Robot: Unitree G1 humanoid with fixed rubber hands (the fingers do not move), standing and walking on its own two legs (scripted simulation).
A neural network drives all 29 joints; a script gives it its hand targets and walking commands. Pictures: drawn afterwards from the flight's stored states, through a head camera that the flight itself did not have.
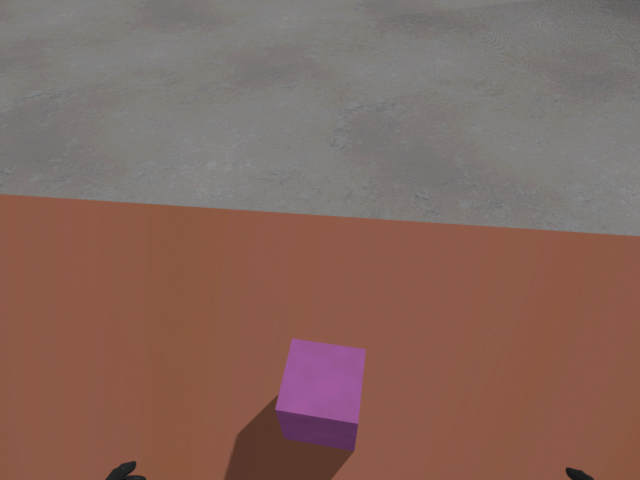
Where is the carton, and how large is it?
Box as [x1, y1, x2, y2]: [275, 339, 365, 450]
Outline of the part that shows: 292,339 275,408 284,438 353,450 358,421 365,349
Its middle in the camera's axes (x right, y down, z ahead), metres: +0.01 +0.44 +1.12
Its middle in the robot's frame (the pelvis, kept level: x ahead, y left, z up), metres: +0.47 +0.05 -0.66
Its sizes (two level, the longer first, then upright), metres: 0.210 0.200 0.250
